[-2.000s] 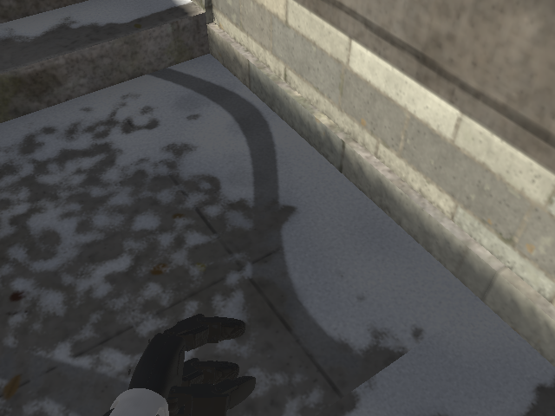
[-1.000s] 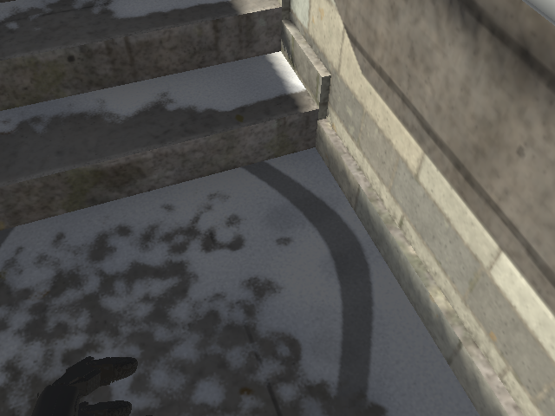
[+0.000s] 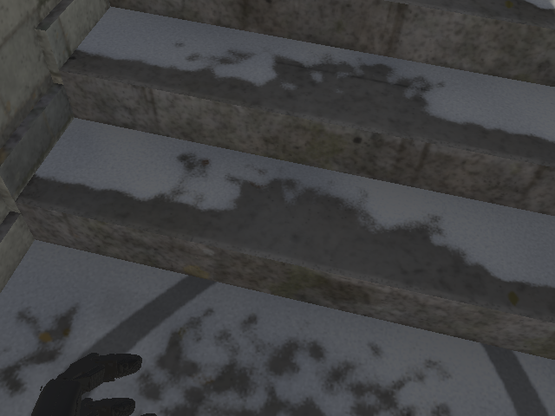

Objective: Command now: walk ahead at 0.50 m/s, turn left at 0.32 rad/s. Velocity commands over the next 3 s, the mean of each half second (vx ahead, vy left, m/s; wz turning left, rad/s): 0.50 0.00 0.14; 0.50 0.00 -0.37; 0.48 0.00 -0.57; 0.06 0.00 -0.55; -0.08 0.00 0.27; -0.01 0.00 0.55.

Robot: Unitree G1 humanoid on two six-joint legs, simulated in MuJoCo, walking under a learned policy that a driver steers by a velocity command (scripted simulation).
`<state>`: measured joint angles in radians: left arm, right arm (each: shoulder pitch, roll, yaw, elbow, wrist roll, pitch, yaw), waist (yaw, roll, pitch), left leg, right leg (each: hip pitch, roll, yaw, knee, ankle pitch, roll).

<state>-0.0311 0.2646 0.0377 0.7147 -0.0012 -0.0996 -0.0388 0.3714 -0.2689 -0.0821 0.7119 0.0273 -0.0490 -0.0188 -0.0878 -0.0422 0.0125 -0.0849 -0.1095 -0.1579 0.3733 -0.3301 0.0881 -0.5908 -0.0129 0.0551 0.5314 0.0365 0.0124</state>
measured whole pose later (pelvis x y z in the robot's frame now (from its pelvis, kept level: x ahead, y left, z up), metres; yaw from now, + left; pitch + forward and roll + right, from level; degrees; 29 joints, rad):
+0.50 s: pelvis +0.28 +0.00 +0.00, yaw +3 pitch +1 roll -2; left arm 0.42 0.26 0.05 0.96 0.01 -0.08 -0.02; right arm 0.09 -0.26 -0.03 0.75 -0.05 -0.04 0.04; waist 0.08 0.03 0.03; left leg -0.47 0.04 0.03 0.54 -0.13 0.04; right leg 0.05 0.04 -0.02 0.27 -0.33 -0.02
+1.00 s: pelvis +0.51 +0.01 -0.01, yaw -11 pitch +0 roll +1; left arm 0.09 0.22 0.03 0.83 0.04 0.00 -0.03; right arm 0.37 -0.22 -0.04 0.92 -0.03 -0.08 -0.02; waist -0.03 0.00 0.03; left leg 0.02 0.03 0.28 0.40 -0.40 0.01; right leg -0.51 -0.03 -0.11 0.78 -0.25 -0.10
